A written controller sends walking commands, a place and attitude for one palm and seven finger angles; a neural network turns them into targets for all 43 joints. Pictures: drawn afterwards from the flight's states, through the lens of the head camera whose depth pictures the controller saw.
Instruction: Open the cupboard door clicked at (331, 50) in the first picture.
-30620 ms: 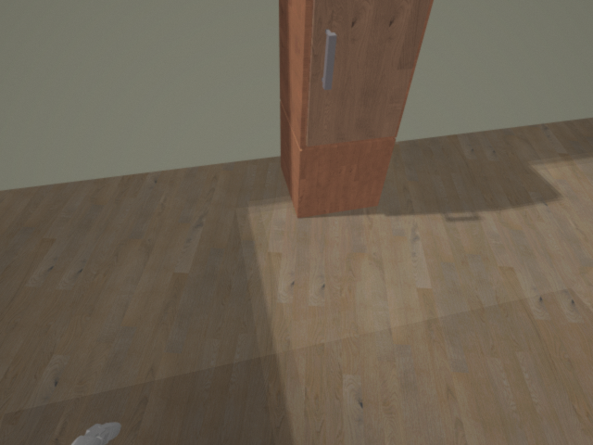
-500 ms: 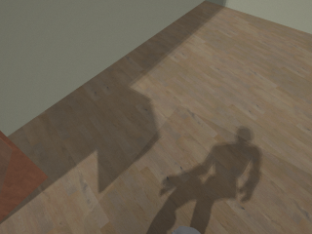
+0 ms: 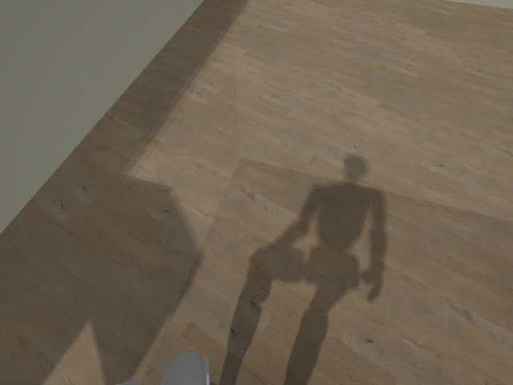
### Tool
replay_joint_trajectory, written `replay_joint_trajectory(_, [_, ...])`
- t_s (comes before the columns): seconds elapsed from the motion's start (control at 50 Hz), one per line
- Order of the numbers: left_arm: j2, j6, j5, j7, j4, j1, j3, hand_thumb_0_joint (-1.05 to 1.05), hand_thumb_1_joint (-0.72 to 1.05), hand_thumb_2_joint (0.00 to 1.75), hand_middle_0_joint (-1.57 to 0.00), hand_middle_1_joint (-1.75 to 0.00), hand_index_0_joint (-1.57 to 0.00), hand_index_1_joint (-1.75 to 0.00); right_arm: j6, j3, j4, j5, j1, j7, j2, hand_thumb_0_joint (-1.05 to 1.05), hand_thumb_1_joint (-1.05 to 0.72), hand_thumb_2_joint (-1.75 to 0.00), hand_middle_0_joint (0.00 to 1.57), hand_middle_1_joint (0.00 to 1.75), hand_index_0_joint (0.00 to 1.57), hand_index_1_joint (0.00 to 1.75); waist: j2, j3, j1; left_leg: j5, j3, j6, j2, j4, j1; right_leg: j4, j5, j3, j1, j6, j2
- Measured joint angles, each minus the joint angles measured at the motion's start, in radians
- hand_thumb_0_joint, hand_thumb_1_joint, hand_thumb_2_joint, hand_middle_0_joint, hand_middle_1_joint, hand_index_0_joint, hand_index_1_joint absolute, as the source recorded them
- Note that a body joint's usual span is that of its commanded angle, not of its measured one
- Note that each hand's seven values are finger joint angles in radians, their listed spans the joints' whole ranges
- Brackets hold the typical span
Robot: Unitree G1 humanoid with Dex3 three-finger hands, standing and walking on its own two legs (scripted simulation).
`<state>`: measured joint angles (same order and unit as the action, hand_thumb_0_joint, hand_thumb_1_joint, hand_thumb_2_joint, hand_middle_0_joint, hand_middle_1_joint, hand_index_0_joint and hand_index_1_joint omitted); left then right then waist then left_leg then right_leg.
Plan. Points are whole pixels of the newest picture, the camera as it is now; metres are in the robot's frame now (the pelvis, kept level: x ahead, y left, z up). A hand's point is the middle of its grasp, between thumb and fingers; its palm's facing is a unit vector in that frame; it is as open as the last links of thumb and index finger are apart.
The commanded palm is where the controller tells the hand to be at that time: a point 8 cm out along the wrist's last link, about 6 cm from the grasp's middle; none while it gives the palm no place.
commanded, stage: walk to a spot facing it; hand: left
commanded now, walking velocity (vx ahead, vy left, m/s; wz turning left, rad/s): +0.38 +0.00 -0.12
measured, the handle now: out of the picture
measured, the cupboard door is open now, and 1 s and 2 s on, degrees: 46 46 46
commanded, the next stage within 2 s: turn to face it in 0.64 s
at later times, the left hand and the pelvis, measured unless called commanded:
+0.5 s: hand (165, 319) +0.25 +0.19 -0.18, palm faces +0.00 -0.99 -0.17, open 7.4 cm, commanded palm none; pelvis +0.27 +0.01 -0.01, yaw -5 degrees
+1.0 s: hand (229, 173) +0.60 +0.08 -0.16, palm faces -0.05 -0.98 -0.21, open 7.1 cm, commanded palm none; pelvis +0.48 -0.09 +0.00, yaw -4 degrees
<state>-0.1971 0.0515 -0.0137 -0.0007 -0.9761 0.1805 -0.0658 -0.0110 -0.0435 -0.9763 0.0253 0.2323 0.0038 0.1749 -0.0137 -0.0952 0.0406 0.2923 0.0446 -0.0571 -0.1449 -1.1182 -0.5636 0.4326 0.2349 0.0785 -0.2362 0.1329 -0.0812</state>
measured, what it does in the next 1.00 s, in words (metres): walks ahead: left foot, then right foot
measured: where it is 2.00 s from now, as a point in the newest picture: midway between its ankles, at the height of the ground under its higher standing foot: (294, 271)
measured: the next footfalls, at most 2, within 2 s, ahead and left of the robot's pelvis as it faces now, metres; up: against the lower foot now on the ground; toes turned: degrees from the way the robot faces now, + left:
left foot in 0.36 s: +0.33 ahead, +0.12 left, +0.00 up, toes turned +2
right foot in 0.74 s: +0.51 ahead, -0.17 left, +0.00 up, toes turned -16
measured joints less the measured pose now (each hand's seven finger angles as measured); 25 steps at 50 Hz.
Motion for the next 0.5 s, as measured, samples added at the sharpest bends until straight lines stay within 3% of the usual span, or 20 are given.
replay_joint_trajectory(0.16, [0.022,0.030,0.001,0.004,-0.080,0.149,0.013,0.00,0.92,0.90,-0.20,-0.30,-0.20,-0.30,0.000,-0.005,0.022,-0.003,-0.124,-0.017,0.005,0.00,-0.91,-0.90,0.19,0.29,0.20,0.30,0.021,0.047,-0.063,-0.108,0.003,0.000,0.026,0.218,-0.053,-0.137,0.050,-0.050,0.198,-0.003,-0.022])
replay_joint_trajectory(0.24, [0.037,0.032,-0.001,0.012,-0.115,0.221,0.024,0.01,0.91,0.90,-0.20,-0.30,-0.20,-0.30,0.002,0.000,0.020,-0.006,-0.175,-0.026,-0.002,0.00,-0.91,-0.90,0.19,0.29,0.20,0.30,0.010,0.044,-0.096,-0.106,0.035,0.020,0.059,0.330,-0.019,-0.162,0.107,-0.072,0.291,-0.011,-0.017])
replay_joint_trajectory(0.3, [0.044,0.029,-0.003,0.015,-0.146,0.267,0.029,0.01,0.91,0.90,-0.20,-0.30,-0.20,-0.30,-0.009,0.007,0.023,-0.005,-0.204,-0.026,-0.014,0.00,-0.91,-0.90,0.19,0.29,0.20,0.30,-0.013,0.035,-0.105,-0.081,0.069,0.051,0.105,0.435,0.043,-0.131,0.174,-0.085,0.340,-0.021,0.000])
replay_joint_trajectory(0.34, [0.054,0.023,-0.001,0.014,-0.168,0.299,0.030,0.01,0.91,0.90,-0.20,-0.30,-0.20,-0.30,-0.030,0.014,0.029,0.001,-0.203,-0.022,-0.016,0.00,-0.90,-0.90,0.19,0.29,0.20,0.30,-0.010,0.034,-0.097,-0.122,0.085,0.091,0.127,0.522,0.125,0.017,0.231,-0.083,0.316,-0.034,0.000])
replay_joint_trajectory(0.36, [0.062,0.018,0.004,0.011,-0.175,0.313,0.031,0.01,0.91,0.90,-0.20,-0.30,-0.20,-0.30,-0.043,0.015,0.032,0.009,-0.196,-0.018,-0.016,0.00,-0.90,-0.90,0.20,0.29,0.20,0.30,0.000,0.040,-0.092,-0.130,0.080,0.123,0.118,0.518,0.144,0.192,0.222,-0.071,0.247,-0.049,-0.004])
replay_joint_trajectory(0.42, [0.053,-0.006,0.006,0.004,-0.178,0.279,0.030,0.01,0.91,0.90,-0.20,-0.30,-0.20,-0.30,-0.059,0.016,0.030,0.007,-0.139,-0.005,-0.025,0.00,-0.90,-0.90,0.20,0.29,0.20,0.30,-0.025,0.033,-0.076,-0.024,0.102,0.118,0.128,0.467,0.194,0.727,0.209,-0.071,0.007,-0.071,0.029])
replay_joint_trajectory(0.46, [0.044,-0.018,-0.004,-0.004,-0.156,0.225,0.020,0.01,0.91,0.90,-0.20,-0.30,-0.20,-0.30,-0.061,0.012,0.006,0.006,-0.078,0.006,-0.024,0.00,-0.90,-0.90,0.20,0.29,0.20,0.30,-0.027,0.033,-0.072,-0.011,0.098,0.097,0.134,0.516,0.250,0.853,0.148,-0.063,-0.128,-0.084,0.067])
replay_joint_trajectory(0.5, [0.037,-0.024,-0.012,-0.012,-0.116,0.163,0.011,0.01,0.91,0.90,-0.20,-0.30,-0.20,-0.30,-0.062,0.008,-0.033,0.004,-0.017,0.016,-0.021,0.00,-0.91,-0.90,0.20,0.29,0.20,0.30,-0.023,0.029,-0.074,-0.022,0.093,0.089,0.139,0.584,0.309,0.838,0.093,-0.067,-0.236,-0.098,0.111])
